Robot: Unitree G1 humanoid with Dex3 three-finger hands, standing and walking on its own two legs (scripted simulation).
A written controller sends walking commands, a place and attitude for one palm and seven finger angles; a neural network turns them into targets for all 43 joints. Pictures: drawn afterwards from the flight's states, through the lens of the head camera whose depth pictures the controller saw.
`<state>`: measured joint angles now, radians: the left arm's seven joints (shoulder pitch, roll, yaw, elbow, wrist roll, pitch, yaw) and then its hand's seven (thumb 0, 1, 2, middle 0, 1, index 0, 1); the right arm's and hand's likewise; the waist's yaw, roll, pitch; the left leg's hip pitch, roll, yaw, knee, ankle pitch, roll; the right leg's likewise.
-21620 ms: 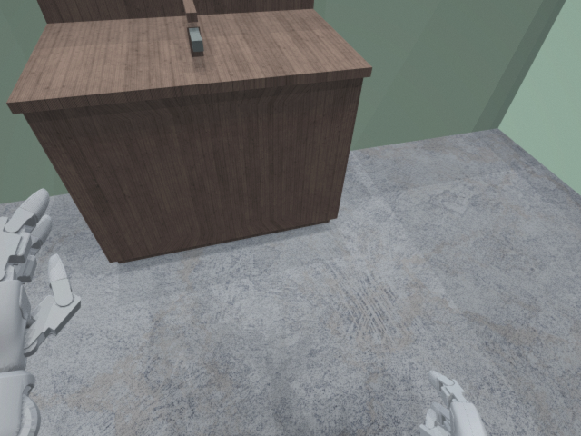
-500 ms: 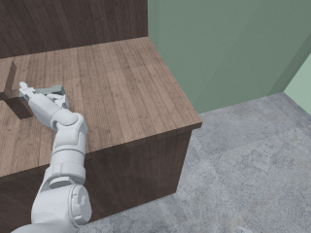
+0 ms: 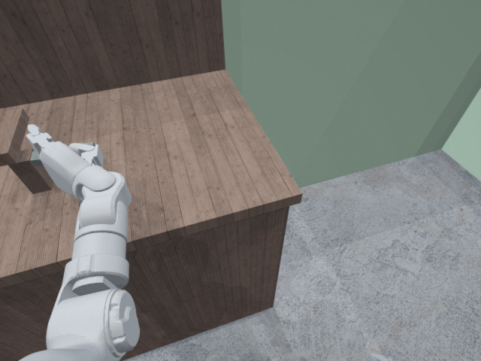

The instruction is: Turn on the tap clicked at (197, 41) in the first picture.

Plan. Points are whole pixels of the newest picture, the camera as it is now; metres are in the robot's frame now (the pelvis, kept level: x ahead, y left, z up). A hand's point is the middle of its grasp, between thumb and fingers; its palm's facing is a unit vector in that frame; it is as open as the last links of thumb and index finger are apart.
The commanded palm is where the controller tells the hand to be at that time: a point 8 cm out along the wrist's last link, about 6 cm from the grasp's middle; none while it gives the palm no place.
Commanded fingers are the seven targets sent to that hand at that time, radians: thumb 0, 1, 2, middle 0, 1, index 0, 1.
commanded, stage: lift the hand up off the lever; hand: left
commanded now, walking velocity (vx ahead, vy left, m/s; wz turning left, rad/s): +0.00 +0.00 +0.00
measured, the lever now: (88, 152) +0.47 +0.32 +0.10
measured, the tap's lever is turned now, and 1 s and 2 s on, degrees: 81 81 81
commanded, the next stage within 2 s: draw the hand back beside the body in 1.08 s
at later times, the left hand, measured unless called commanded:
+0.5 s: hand (76, 150) +0.40 +0.28 +0.17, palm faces +0.84 -0.54 -0.05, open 7.8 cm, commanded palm +0.34 +0.29 +0.17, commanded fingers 0.00 0.90 0.90 -0.15 -0.15 -0.15 -0.15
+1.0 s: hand (76, 144) +0.40 +0.28 +0.18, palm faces +0.82 -0.57 -0.04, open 7.8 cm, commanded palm +0.34 +0.29 +0.18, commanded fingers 0.00 0.90 0.90 -0.15 -0.15 -0.15 -0.15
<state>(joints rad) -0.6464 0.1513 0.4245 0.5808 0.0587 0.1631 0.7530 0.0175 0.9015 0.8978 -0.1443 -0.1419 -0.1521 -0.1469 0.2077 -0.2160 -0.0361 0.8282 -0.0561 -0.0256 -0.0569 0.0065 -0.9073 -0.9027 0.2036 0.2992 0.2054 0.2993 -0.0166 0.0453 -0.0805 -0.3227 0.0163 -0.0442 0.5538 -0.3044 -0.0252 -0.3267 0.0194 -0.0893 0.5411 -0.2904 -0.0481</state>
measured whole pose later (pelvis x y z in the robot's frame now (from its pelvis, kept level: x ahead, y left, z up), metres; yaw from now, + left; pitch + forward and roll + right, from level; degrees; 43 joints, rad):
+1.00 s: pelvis +0.00 +0.01 +0.01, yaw -1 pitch +1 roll +0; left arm -0.61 0.13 0.37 0.41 0.02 0.32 0.72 0.02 0.90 0.90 -0.15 -0.15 -0.15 -0.15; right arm 0.15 -0.21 -0.02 0.83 -0.02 -0.04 -0.06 0.01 -0.91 -0.90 0.20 0.30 0.21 0.30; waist 0.04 0.04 -0.05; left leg -0.20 0.00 -0.02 0.44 -0.26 -0.01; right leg -0.20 0.01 -0.07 0.43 -0.24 -0.03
